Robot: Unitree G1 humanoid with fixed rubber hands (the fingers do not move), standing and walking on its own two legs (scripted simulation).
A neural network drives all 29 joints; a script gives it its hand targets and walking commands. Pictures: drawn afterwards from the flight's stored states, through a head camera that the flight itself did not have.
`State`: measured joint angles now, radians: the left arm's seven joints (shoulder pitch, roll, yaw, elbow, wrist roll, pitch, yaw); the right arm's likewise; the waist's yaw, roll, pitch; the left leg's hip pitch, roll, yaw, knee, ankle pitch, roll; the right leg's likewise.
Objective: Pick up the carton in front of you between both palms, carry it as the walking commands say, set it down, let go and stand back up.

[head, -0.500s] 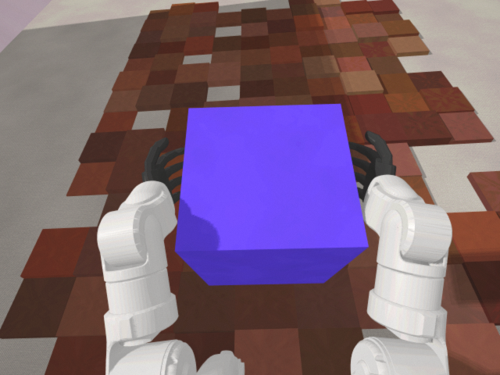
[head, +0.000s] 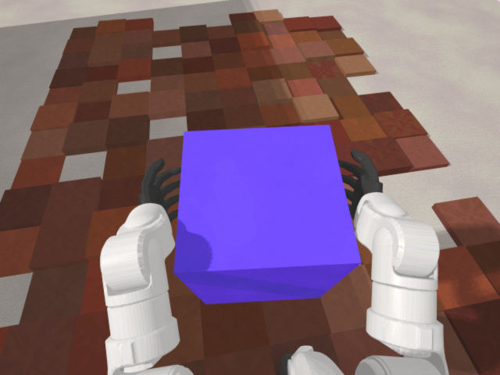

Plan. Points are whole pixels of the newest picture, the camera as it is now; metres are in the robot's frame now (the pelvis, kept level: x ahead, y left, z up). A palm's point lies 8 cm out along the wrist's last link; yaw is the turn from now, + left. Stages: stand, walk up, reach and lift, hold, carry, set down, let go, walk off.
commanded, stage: carry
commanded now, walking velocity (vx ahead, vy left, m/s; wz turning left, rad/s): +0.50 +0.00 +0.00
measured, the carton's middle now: (260, 225) +0.35 -0.01 +0.04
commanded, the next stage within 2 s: none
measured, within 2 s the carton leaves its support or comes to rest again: neither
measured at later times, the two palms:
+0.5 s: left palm (182, 102) +0.63 +0.12 +0.08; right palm (326, 99) +0.61 -0.18 +0.08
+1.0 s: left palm (197, 20) +0.91 +0.09 +0.13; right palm (311, 13) +0.94 -0.21 +0.12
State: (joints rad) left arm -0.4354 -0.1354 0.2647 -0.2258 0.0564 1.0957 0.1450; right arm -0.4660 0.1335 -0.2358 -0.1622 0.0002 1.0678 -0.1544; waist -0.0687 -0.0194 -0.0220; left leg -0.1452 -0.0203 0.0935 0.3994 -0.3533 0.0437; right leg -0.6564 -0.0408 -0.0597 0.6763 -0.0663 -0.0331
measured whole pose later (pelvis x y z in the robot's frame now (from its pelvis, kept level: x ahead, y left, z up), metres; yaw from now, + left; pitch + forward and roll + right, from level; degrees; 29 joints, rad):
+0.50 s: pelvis +0.29 -0.03 -0.02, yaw +1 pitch +6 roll +2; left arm -0.47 -0.08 0.29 -0.02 0.01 1.11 0.14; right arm -0.46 0.18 -0.26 -0.06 -0.11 1.10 -0.15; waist -0.04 -0.02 -0.09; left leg -0.44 -0.04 0.08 0.73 -0.40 0.06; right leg -0.54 0.03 0.01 1.20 -0.50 -0.05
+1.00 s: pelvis +0.59 -0.10 +0.01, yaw +2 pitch +5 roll +2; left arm -0.43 -0.10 0.23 -0.16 -0.03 1.05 0.18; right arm -0.43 0.14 -0.23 -0.20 -0.05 1.06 -0.18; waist 0.09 -0.01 -0.04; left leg -0.67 0.02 0.04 1.04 -0.26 0.02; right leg -0.27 0.03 -0.12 0.43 -0.18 -0.13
